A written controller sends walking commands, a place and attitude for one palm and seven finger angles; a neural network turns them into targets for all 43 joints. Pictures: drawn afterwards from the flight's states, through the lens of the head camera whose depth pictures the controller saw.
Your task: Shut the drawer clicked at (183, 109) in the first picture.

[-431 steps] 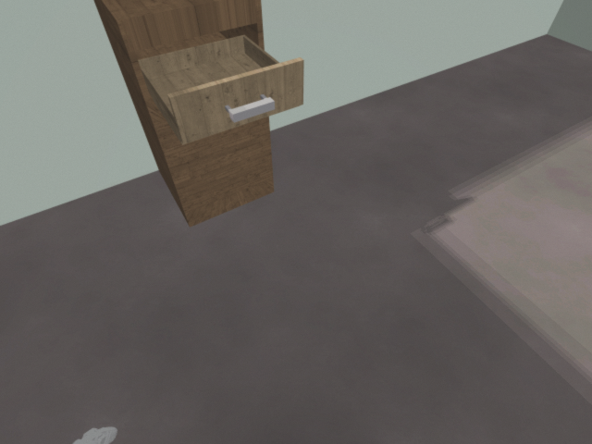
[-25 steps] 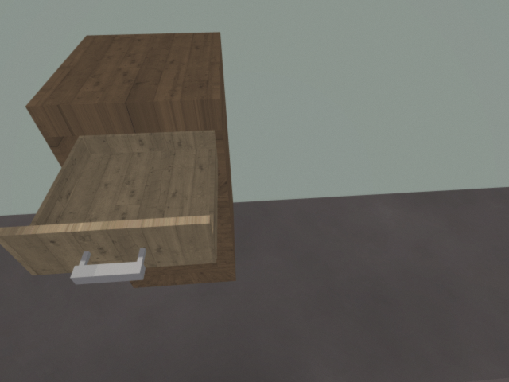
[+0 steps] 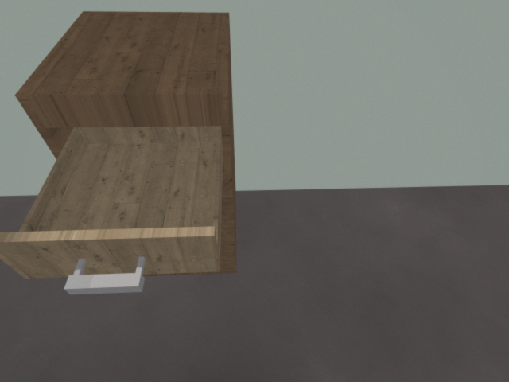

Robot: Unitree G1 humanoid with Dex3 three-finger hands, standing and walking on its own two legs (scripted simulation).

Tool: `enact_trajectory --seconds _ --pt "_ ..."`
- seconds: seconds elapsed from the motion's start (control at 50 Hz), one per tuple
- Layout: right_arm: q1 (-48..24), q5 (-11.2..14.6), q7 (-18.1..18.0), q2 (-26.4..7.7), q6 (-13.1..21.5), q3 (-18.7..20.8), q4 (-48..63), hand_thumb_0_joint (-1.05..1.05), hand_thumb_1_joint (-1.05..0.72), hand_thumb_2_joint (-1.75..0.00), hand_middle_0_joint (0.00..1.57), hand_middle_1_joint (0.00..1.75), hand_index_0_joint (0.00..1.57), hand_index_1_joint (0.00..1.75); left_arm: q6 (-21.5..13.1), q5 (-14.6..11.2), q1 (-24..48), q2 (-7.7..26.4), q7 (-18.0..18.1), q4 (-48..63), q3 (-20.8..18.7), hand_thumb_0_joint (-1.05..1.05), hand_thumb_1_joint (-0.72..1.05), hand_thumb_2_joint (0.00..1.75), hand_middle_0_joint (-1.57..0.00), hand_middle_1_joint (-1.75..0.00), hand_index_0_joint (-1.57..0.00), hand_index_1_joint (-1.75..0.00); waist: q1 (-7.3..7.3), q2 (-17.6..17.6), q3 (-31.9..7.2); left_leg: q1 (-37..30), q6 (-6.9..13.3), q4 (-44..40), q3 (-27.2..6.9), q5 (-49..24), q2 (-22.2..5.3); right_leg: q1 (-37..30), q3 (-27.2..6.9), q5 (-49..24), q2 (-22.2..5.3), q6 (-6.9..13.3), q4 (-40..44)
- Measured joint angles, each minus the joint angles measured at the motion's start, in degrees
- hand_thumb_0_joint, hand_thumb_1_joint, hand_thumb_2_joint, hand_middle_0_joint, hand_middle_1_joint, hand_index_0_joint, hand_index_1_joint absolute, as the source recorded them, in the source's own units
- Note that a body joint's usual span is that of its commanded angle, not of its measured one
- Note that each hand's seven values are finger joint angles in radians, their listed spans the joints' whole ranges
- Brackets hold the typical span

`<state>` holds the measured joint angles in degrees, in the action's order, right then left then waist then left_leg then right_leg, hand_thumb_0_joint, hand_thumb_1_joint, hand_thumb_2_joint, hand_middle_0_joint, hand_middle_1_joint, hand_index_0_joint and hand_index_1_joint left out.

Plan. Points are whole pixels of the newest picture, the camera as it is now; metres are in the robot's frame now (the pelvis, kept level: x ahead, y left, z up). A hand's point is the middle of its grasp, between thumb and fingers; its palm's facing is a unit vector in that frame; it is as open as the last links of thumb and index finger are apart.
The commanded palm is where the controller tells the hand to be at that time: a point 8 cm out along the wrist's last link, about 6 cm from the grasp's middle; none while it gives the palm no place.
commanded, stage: look again from close up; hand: left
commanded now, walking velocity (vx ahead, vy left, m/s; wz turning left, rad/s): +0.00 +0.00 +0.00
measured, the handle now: (108, 272) +0.30 +0.29 -0.06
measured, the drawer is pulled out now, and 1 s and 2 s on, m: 0.30 0.30 0.30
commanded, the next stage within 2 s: shuffle to correct the standing spot in 0.12 s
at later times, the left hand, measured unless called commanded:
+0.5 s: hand out of the picture +0.03 +0.22 -0.18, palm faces +0.12 -0.96 -0.25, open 7.4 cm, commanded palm none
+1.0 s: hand out of the picture +0.06 +0.17 -0.17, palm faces +0.08 -0.97 -0.21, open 7.3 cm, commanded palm none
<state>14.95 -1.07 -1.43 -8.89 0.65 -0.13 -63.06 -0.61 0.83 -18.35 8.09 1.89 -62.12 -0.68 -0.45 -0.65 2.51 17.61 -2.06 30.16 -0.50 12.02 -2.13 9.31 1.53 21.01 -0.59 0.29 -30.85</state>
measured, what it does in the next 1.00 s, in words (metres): steps on the spot: right foot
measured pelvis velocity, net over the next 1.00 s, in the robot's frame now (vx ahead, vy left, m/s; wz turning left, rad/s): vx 0.06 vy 0.00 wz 0.06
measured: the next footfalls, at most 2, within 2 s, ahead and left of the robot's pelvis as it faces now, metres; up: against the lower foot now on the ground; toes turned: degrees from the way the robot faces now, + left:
right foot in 0.76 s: +0.07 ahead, -0.08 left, +0.00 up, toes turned +0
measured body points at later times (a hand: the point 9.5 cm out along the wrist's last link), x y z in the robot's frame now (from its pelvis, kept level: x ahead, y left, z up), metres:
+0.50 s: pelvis +0.03 +0.02 -0.01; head +0.05 +0.02 +0.44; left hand +0.02 +0.27 -0.16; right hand +0.10 -0.22 -0.16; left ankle +0.06 +0.13 -0.73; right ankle -0.05 -0.11 -0.73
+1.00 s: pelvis +0.06 +0.00 +0.00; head +0.07 -0.01 +0.45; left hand +0.06 +0.22 -0.15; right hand +0.09 -0.23 -0.16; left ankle +0.05 +0.12 -0.73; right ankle +0.03 -0.08 -0.73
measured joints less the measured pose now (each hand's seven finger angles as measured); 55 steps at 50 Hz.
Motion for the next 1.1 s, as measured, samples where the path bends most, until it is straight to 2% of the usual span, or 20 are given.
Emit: enact_trajectory --seconds 0.12,0.3,0.38,0.42,0.46,0.5,0.56,0.6,0.66,0.72,0.76,0.78,0.82,0.86,0.9,0.98,1.1 --pt "-2.88 0.17 0.03 -1.10 0.23 0.12 0.40 0.01 -0.92 -0.90 0.20 0.30 0.20 0.30 -0.12 0.17 0.39 0.30 0.04 -0.47 0.07 0.01 0.90 0.90 -0.20 -0.29 -0.20 -0.30 -0.42 -0.46 -0.19 -1.36 0.07 -0.40 0.28 0.78 0.16 -1.53 -0.20 0.44 -0.21 -0.14 0.92" --pt "-4.43 0.17 0.28 -0.97 -0.08 -0.19 1.02 0.00 -0.91 -0.90 0.20 0.30 0.20 0.30 -0.03 0.23 1.46 1.60 0.01 0.13 -0.22 0.01 0.90 0.90 -0.20 -0.29 -0.20 -0.30 -0.58 -0.67 -0.47 -2.16 0.02 -0.56 0.23 1.62 0.42 -2.66 -0.05 1.07 -0.46 -0.14 1.60" --pt "-3.91 0.05 0.58 -1.53 -1.19 0.17 2.38 0.00 -0.90 -0.90 0.20 0.30 0.20 0.30 0.45 0.25 2.05 1.95 0.01 1.93 -1.08 0.01 0.90 0.90 -0.20 -0.29 -0.20 -0.30 -0.73 -0.22 0.12 -0.49 0.40 2.56 -0.11 2.90 1.13 -1.75 0.64 2.77 -1.16 -0.34 -0.95" --pt "-3.51 -0.01 0.70 -1.97 -1.91 0.55 3.18 0.00 -0.90 -0.90 0.20 0.30 0.20 0.30 0.68 0.38 2.14 2.29 0.11 3.13 -1.62 0.01 0.90 0.90 -0.21 -0.29 -0.20 -0.30 -0.72 -0.33 0.64 0.95 0.93 5.73 1.42 3.25 1.47 -1.57 1.27 3.95 -2.05 -0.59 -2.58" --pt "-3.19 -0.04 0.80 -2.42 -2.52 0.94 3.89 0.00 -0.90 -0.90 0.20 0.30 0.20 0.30 0.84 0.58 1.94 2.80 0.35 4.24 -2.07 0.01 0.90 0.90 -0.21 -0.29 -0.20 -0.30 -0.85 -0.91 1.16 1.45 1.22 6.72 3.52 6.11 1.98 -1.44 1.76 5.39 -3.36 -1.06 -4.53" --pt "-3.34 -0.22 0.88 -2.61 -2.29 1.22 4.52 0.00 -0.90 -0.90 0.20 0.30 0.20 0.30 1.32 0.49 1.75 3.57 0.47 4.73 -2.32 0.01 0.90 0.90 -0.21 -0.29 -0.20 -0.30 -0.82 -2.01 1.76 0.89 2.38 5.19 4.91 2.94 2.96 -0.16 1.62 6.73 -4.92 -1.36 -8.35" --pt "-3.40 -0.51 0.85 -2.47 -1.39 1.23 5.71 0.00 -0.90 -0.90 0.20 0.30 0.20 0.30 2.65 0.13 2.51 4.40 0.48 4.33 -2.43 0.01 0.90 0.90 -0.20 -0.29 -0.20 -0.30 -0.39 -2.13 1.88 0.74 3.95 4.56 5.36 3.39 3.36 6.17 -0.08 11.45 -3.77 -0.08 -21.83" --pt "-3.10 -0.69 0.80 -2.05 -1.06 1.00 5.90 0.00 -0.90 -0.90 0.20 0.30 0.20 0.30 2.69 0.31 3.12 4.77 0.12 4.07 -2.35 0.01 0.90 0.90 -0.20 -0.29 -0.19 -0.30 -0.06 -1.95 1.45 -0.09 4.16 1.88 5.27 2.29 3.39 9.51 0.15 10.04 -3.07 0.55 -26.15" --pt "-2.47 -0.79 0.85 -1.36 -0.73 0.51 5.23 0.00 -0.90 -0.90 0.20 0.30 0.20 0.30 2.04 0.49 3.50 4.55 -0.45 4.08 -1.75 0.01 0.91 0.90 -0.20 -0.29 -0.19 -0.30 0.09 -1.38 0.44 -1.54 3.94 -2.45 5.12 0.02 3.29 10.98 1.25 7.29 -2.67 0.65 -22.52" --pt "-1.80 -0.80 0.81 -0.82 -0.69 0.35 4.24 0.00 -0.91 -0.90 0.20 0.30 0.20 0.30 1.43 0.44 3.47 3.47 -0.71 3.97 -0.91 0.01 0.91 0.90 -0.20 -0.29 -0.19 -0.30 0.47 -0.55 -0.39 -2.39 3.45 -4.39 4.91 -0.80 3.15 9.05 1.75 5.34 -2.17 0.50 -12.87" --pt "-1.21 -0.52 0.76 -0.62 -0.73 0.37 3.35 0.00 -0.91 -0.90 0.20 0.30 0.20 0.30 0.74 0.39 3.20 2.81 -0.72 3.82 -0.44 0.01 0.91 0.90 -0.20 -0.29 -0.19 -0.30 0.48 -0.78 -0.78 -2.35 2.75 -3.55 5.07 -0.15 3.43 6.06 1.34 0.17 -2.13 0.44 -3.57" --pt "-1.18 -0.21 0.89 -0.89 -0.96 0.37 3.00 0.01 -0.91 -0.90 0.20 0.30 0.20 0.30 0.21 0.50 3.22 2.15 -0.20 3.49 -0.05 0.01 0.91 0.90 -0.20 -0.29 -0.19 -0.30 0.13 -0.15 -0.51 -1.97 2.28 -1.84 5.07 0.82 2.82 5.39 1.35 -3.95 -1.57 0.95 -1.87" --pt "-1.02 -0.15 1.12 -1.71 -1.92 0.34 3.33 0.01 -0.92 -0.90 0.20 0.30 0.20 0.30 -0.43 0.49 2.63 0.51 0.53 3.00 1.02 0.01 0.91 0.90 -0.20 -0.29 -0.19 -0.30 0.90 2.26 0.03 -1.61 1.76 1.47 3.50 4.08 1.32 3.83 2.56 -3.67 0.25 1.92 -1.35" --pt "-0.38 -0.22 1.21 -1.69 -2.15 0.36 3.75 0.01 -0.92 -0.90 0.20 0.30 0.20 0.30 -0.79 0.26 1.65 0.00 1.16 2.48 1.28 0.01 0.92 0.90 -0.20 -0.29 -0.19 -0.30 1.83 2.91 -0.26 -1.68 1.97 3.52 2.61 6.06 0.67 2.28 3.59 -2.41 1.23 2.59 -0.18" --pt "0.31 -0.17 1.07 -1.51 -1.87 0.34 3.87 0.01 -0.91 -0.90 0.20 0.30 0.20 0.30 -0.97 0.11 1.00 -0.14 1.22 2.05 1.40 0.01 0.93 0.90 -0.20 -0.29 -0.20 -0.30 2.09 2.95 -0.54 -3.11 2.14 2.17 2.45 4.52 0.20 1.14 4.17 -1.94 1.99 2.94 0.57" --pt "0.61 -0.06 0.53 -0.75 -1.18 -0.01 2.65 0.01 -0.92 -0.90 0.20 0.30 0.20 0.30 -0.92 -0.15 0.98 0.15 1.17 1.09 1.32 0.02 0.93 0.90 -0.21 -0.29 -0.20 -0.30 1.30 1.41 -0.63 -5.18 1.22 0.39 2.90 4.37 0.18 -0.26 3.82 -1.82 2.01 2.96 1.27" --pt "0.38 0.05 0.23 -0.43 -1.01 -0.27 1.07 0.01 -0.92 -0.90 0.20 0.30 0.20 0.30 -0.87 -0.24 0.72 0.44 0.85 0.65 1.28 0.01 0.92 0.90 -0.21 -0.29 -0.20 -0.30 0.68 0.58 -1.31 -6.66 1.15 -1.55 3.30 3.82 0.18 -1.49 3.43 -2.52 2.11 2.96 3.00"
